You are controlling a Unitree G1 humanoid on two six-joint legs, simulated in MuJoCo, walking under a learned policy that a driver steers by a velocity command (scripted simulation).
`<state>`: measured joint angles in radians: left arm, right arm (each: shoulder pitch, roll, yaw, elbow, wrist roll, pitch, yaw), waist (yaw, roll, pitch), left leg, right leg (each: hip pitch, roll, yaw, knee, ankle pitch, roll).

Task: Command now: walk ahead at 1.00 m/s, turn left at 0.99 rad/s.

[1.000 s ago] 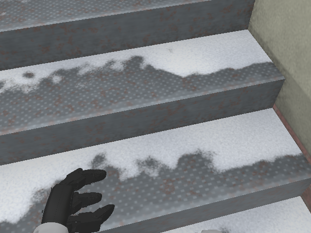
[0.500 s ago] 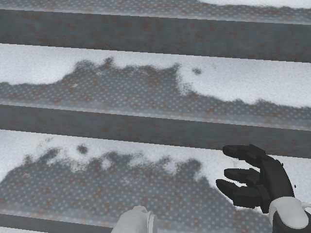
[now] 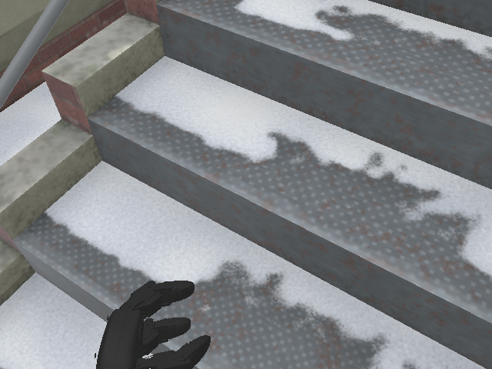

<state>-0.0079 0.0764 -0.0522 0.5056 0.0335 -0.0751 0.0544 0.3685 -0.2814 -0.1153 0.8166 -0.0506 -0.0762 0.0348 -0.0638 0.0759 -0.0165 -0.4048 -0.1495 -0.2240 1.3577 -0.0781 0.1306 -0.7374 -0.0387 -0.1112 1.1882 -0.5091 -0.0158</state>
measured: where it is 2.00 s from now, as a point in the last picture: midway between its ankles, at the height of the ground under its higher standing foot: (297, 218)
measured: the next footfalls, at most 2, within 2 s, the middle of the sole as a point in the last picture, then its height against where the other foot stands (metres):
left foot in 0.36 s outside the picture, level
right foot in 0.58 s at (283, 302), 0.14 m higher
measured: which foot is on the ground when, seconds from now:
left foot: up 0.00-0.34, down 0.36-0.56, up 0.58-1.00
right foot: down 0.00-0.34, up 0.36-0.56, down 0.58-1.00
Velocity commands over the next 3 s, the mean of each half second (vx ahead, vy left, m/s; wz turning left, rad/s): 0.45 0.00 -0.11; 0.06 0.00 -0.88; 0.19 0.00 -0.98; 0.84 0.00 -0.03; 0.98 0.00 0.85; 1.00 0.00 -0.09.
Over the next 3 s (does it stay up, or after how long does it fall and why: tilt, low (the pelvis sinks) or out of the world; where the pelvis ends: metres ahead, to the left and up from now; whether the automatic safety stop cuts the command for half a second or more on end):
stays up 1.40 -0.65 0.77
